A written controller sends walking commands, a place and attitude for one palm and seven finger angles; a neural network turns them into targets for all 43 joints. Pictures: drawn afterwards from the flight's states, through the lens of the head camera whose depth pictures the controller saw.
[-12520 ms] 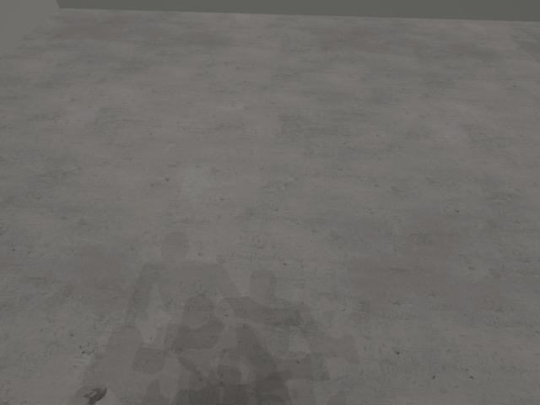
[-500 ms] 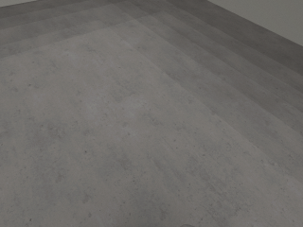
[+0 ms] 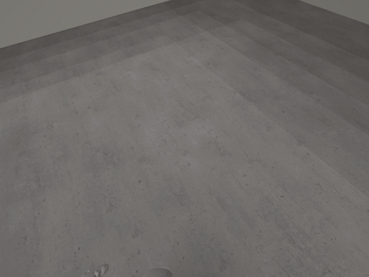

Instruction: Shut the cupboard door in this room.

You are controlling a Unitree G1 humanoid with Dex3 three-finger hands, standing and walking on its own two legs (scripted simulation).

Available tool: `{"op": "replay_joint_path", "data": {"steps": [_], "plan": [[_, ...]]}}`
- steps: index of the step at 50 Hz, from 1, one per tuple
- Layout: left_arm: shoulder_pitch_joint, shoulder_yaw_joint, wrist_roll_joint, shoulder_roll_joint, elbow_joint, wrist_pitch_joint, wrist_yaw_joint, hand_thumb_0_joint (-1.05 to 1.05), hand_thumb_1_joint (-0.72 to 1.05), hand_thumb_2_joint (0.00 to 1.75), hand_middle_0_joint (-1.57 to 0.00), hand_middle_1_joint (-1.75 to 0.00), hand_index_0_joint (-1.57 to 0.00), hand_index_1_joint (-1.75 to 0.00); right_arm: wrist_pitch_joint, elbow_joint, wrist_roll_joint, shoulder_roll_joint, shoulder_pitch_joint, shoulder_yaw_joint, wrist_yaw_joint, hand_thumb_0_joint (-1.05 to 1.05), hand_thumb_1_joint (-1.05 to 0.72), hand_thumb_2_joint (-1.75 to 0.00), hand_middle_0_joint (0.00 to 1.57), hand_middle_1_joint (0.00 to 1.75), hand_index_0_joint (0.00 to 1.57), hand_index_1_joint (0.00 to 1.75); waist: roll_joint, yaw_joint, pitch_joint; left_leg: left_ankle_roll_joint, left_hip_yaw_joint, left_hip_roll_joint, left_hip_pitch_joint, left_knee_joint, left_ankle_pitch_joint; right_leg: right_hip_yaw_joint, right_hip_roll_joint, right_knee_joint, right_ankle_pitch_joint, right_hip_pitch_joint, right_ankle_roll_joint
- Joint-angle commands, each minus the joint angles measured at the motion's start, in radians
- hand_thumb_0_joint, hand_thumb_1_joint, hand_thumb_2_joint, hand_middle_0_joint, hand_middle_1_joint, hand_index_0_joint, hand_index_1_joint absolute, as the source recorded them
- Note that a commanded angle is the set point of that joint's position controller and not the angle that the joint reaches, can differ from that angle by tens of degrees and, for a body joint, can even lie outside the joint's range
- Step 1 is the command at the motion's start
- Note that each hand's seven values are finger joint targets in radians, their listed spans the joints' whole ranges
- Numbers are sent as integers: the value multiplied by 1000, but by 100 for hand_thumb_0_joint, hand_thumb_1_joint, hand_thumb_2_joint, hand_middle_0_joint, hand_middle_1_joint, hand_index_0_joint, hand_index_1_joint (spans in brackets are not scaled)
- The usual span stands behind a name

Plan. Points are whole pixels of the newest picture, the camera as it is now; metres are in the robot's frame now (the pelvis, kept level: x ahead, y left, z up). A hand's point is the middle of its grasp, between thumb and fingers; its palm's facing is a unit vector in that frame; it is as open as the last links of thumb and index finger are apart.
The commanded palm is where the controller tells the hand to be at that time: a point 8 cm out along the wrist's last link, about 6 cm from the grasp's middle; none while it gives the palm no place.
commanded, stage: turn or walk to find it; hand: left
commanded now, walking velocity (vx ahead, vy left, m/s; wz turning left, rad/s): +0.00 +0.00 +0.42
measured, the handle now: out of the picture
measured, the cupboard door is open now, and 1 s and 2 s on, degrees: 87 87 87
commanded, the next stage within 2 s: none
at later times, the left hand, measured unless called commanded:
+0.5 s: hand out of the picture -0.06 +0.26 -0.18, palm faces +0.28 -0.92 -0.25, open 7.3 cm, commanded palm none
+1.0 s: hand out of the picture -0.05 +0.20 -0.14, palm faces +0.43 -0.86 -0.27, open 7.3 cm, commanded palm none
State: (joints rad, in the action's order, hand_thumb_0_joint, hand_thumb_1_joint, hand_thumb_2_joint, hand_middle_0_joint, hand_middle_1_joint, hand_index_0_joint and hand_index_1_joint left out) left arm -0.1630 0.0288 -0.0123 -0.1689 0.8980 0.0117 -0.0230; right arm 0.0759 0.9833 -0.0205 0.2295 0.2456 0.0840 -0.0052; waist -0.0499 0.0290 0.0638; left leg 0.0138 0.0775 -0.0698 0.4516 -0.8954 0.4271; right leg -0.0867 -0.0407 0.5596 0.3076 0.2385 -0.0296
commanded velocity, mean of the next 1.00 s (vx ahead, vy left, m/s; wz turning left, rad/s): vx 0.00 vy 0.00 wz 0.42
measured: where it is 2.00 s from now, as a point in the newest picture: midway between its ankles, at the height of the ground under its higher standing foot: outside the picture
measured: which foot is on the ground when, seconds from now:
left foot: up 0.00-0.36, down 0.38-0.84, up 0.86-1.00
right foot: down 0.00-0.38, up 0.40-0.80, down 0.82-1.00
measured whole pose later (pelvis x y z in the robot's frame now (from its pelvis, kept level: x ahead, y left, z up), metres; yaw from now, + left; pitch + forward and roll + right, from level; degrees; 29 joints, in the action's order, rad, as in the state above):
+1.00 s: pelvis -0.05 -0.01 +0.00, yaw +26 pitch -1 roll +2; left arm -0.19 0.02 -0.01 -0.16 0.91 0.01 -0.02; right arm 0.08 0.99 -0.02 0.25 0.24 0.09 -0.02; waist -0.05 0.03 0.07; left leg 0.04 0.04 -0.02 0.51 -1.15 0.37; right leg -0.14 -0.07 0.52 0.28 0.22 -0.02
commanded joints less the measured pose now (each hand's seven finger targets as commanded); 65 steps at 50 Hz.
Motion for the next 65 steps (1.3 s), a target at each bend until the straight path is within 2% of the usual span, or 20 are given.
{"op": "replay_joint_path", "data": {"steps": [1,11,14,17,18,19,20,26,34,39,40,42,44,46,48,58,61,62,64,65], "plan": [[41,49,-3,-171,-71,-24,-12,0,90,90,-20,-30,-20,-30,-18,-56,-6,70,29,22,-12,0,-90,-90,20,30,20,30,170,12,-10,33,-12,78,110,-320,-69,140,-259,-278,-178,-15,-75],[-141,63,-18,-224,13,-21,-9,0,90,90,-20,-30,-20,-30,-28,-68,6,50,-106,-7,-7,0,-90,-90,20,30,20,30,244,-81,-58,60,-109,103,29,-2,37,68,-309,-186,-516,-178,-114],[-135,72,-20,-243,25,-15,-9,0,90,90,-20,-30,-20,-30,-39,-73,14,47,-110,-14,-4,0,-90,-90,20,30,20,30,266,-82,-86,45,-139,99,-52,155,46,58,-324,-135,-558,-189,-117],[-94,74,-8,-248,27,-5,-7,0,90,90,-20,-30,-20,-30,-53,-53,11,71,-26,-12,-2,0,-90,-90,20,30,20,30,217,-20,-113,26,-168,95,-262,442,-186,-18,-296,-27,-437,-81,-36],[-102,69,0,-217,15,3,-3,0,90,90,-20,-30,-20,-30,-63,-51,7,126,0,0,-3,0,-90,-90,20,30,20,30,67,-2,-135,-4,-72,171,-400,532,-315,-65,-238,107,-281,49,21],[-98,54,3,-154,-14,9,6,0,90,90,-20,-30,-20,-30,-66,-60,1,220,18,22,-1,0,-90,-90,20,30,20,30,-224,9,-121,-98,219,405,-490,564,-569,-104,-109,302,185,292,92],[-33,41,-6,-145,-39,21,1,0,90,90,-20,-30,-20,-30,-58,-49,1,254,60,29,6,0,-90,-90,20,30,20,30,-230,46,-112,-185,273,479,-394,598,-585,-25,-86,441,333,294,94],[-52,50,-6,-156,16,25,15,0,90,90,-20,-30,-20,-30,-69,-87,2,170,-95,2,22,0,-90,-90,20,30,20,30,-84,-26,-61,-161,119,307,-294,597,-472,57,-70,529,99,278,106],[14,42,-1,-135,-32,16,7,0,90,90,-20,-30,-20,-30,-59,-86,-5,174,-33,18,17,0,-90,-90,20,30,20,30,-90,10,-85,-190,223,305,-327,555,-541,60,-24,304,152,220,107],[-98,42,5,-140,-12,2,2,0,90,90,-20,-30,-20,-30,-50,-103,-1,166,-79,26,11,0,-90,-90,20,30,20,30,-90,-47,-111,-144,236,243,-179,481,-469,30,12,-30,-16,-35,92],[-136,48,2,-159,-6,-7,-2,0,90,90,-20,-30,-20,-30,-50,-110,5,143,-80,24,9,0,-90,-90,20,30,20,30,-35,-65,-122,-103,210,198,-95,423,-367,54,-24,-168,-94,-150,85],[-133,71,-18,-292,-29,-15,-9,0,90,90,-20,-30,-20,-30,-49,-148,8,59,-75,12,2,0,-90,-90,20,30,20,30,345,-78,-81,12,-17,-7,159,33,131,430,-422,-318,-97,-190,-86],[-44,72,-5,-248,-58,-11,-16,0,90,90,-20,-30,-20,-30,-21,-120,-3,111,-77,32,-1,0,-90,-90,20,30,20,30,264,-44,-4,1,39,56,108,-237,79,400,-400,-369,83,48,-115],[42,53,-5,-193,-75,-16,-11,0,90,90,-20,-30,-20,-30,-14,-71,-7,87,-18,27,-13,0,-90,-90,20,30,20,30,162,5,22,20,0,81,104,-328,-48,190,-289,-318,-17,51,-72],[11,48,-5,-173,-66,-25,-11,0,90,90,-20,-30,-20,-30,-16,-56,-4,79,2,20,-14,0,-90,-90,20,30,20,30,202,-7,-9,39,-25,91,106,-334,-85,120,-266,-286,-146,-10,-70],[-125,72,-20,-247,11,-16,-8,0,90,90,-20,-30,-20,-30,-37,-71,12,49,-108,-10,-7,0,-90,-90,20,30,20,30,250,-85,-85,48,-135,105,-25,94,55,58,-331,-169,-460,-170,-119],[-102,75,-13,-254,22,-7,-5,0,90,90,-20,-30,-20,-30,-51,-54,13,53,-42,-14,-3,0,-90,-90,20,30,20,30,241,-45,-120,35,-179,85,-170,347,-96,-7,-305,-63,-475,-142,-60],[-93,74,-5,-240,20,-2,-4,0,90,90,-20,-30,-20,-30,-58,-44,10,75,-4,-9,-4,0,-90,-90,20,30,20,30,181,-18,-137,22,-166,100,-280,483,-228,-45,-282,14,-409,-75,-13],[-70,46,1,-138,-32,10,8,0,90,90,-20,-30,-20,-30,-67,-52,2,238,51,26,1,0,-90,-90,20,30,20,30,-239,16,-129,-137,251,451,-475,567,-683,-94,-93,354,290,309,104],[2,41,-7,-142,-45,24,0,0,90,90,-20,-30,-20,-30,-64,-31,0,242,88,29,11,0,-90,-90,20,30,20,30,-218,52,-121,-188,259,471,-385,583,-652,-1,-88,466,329,296,98]]}}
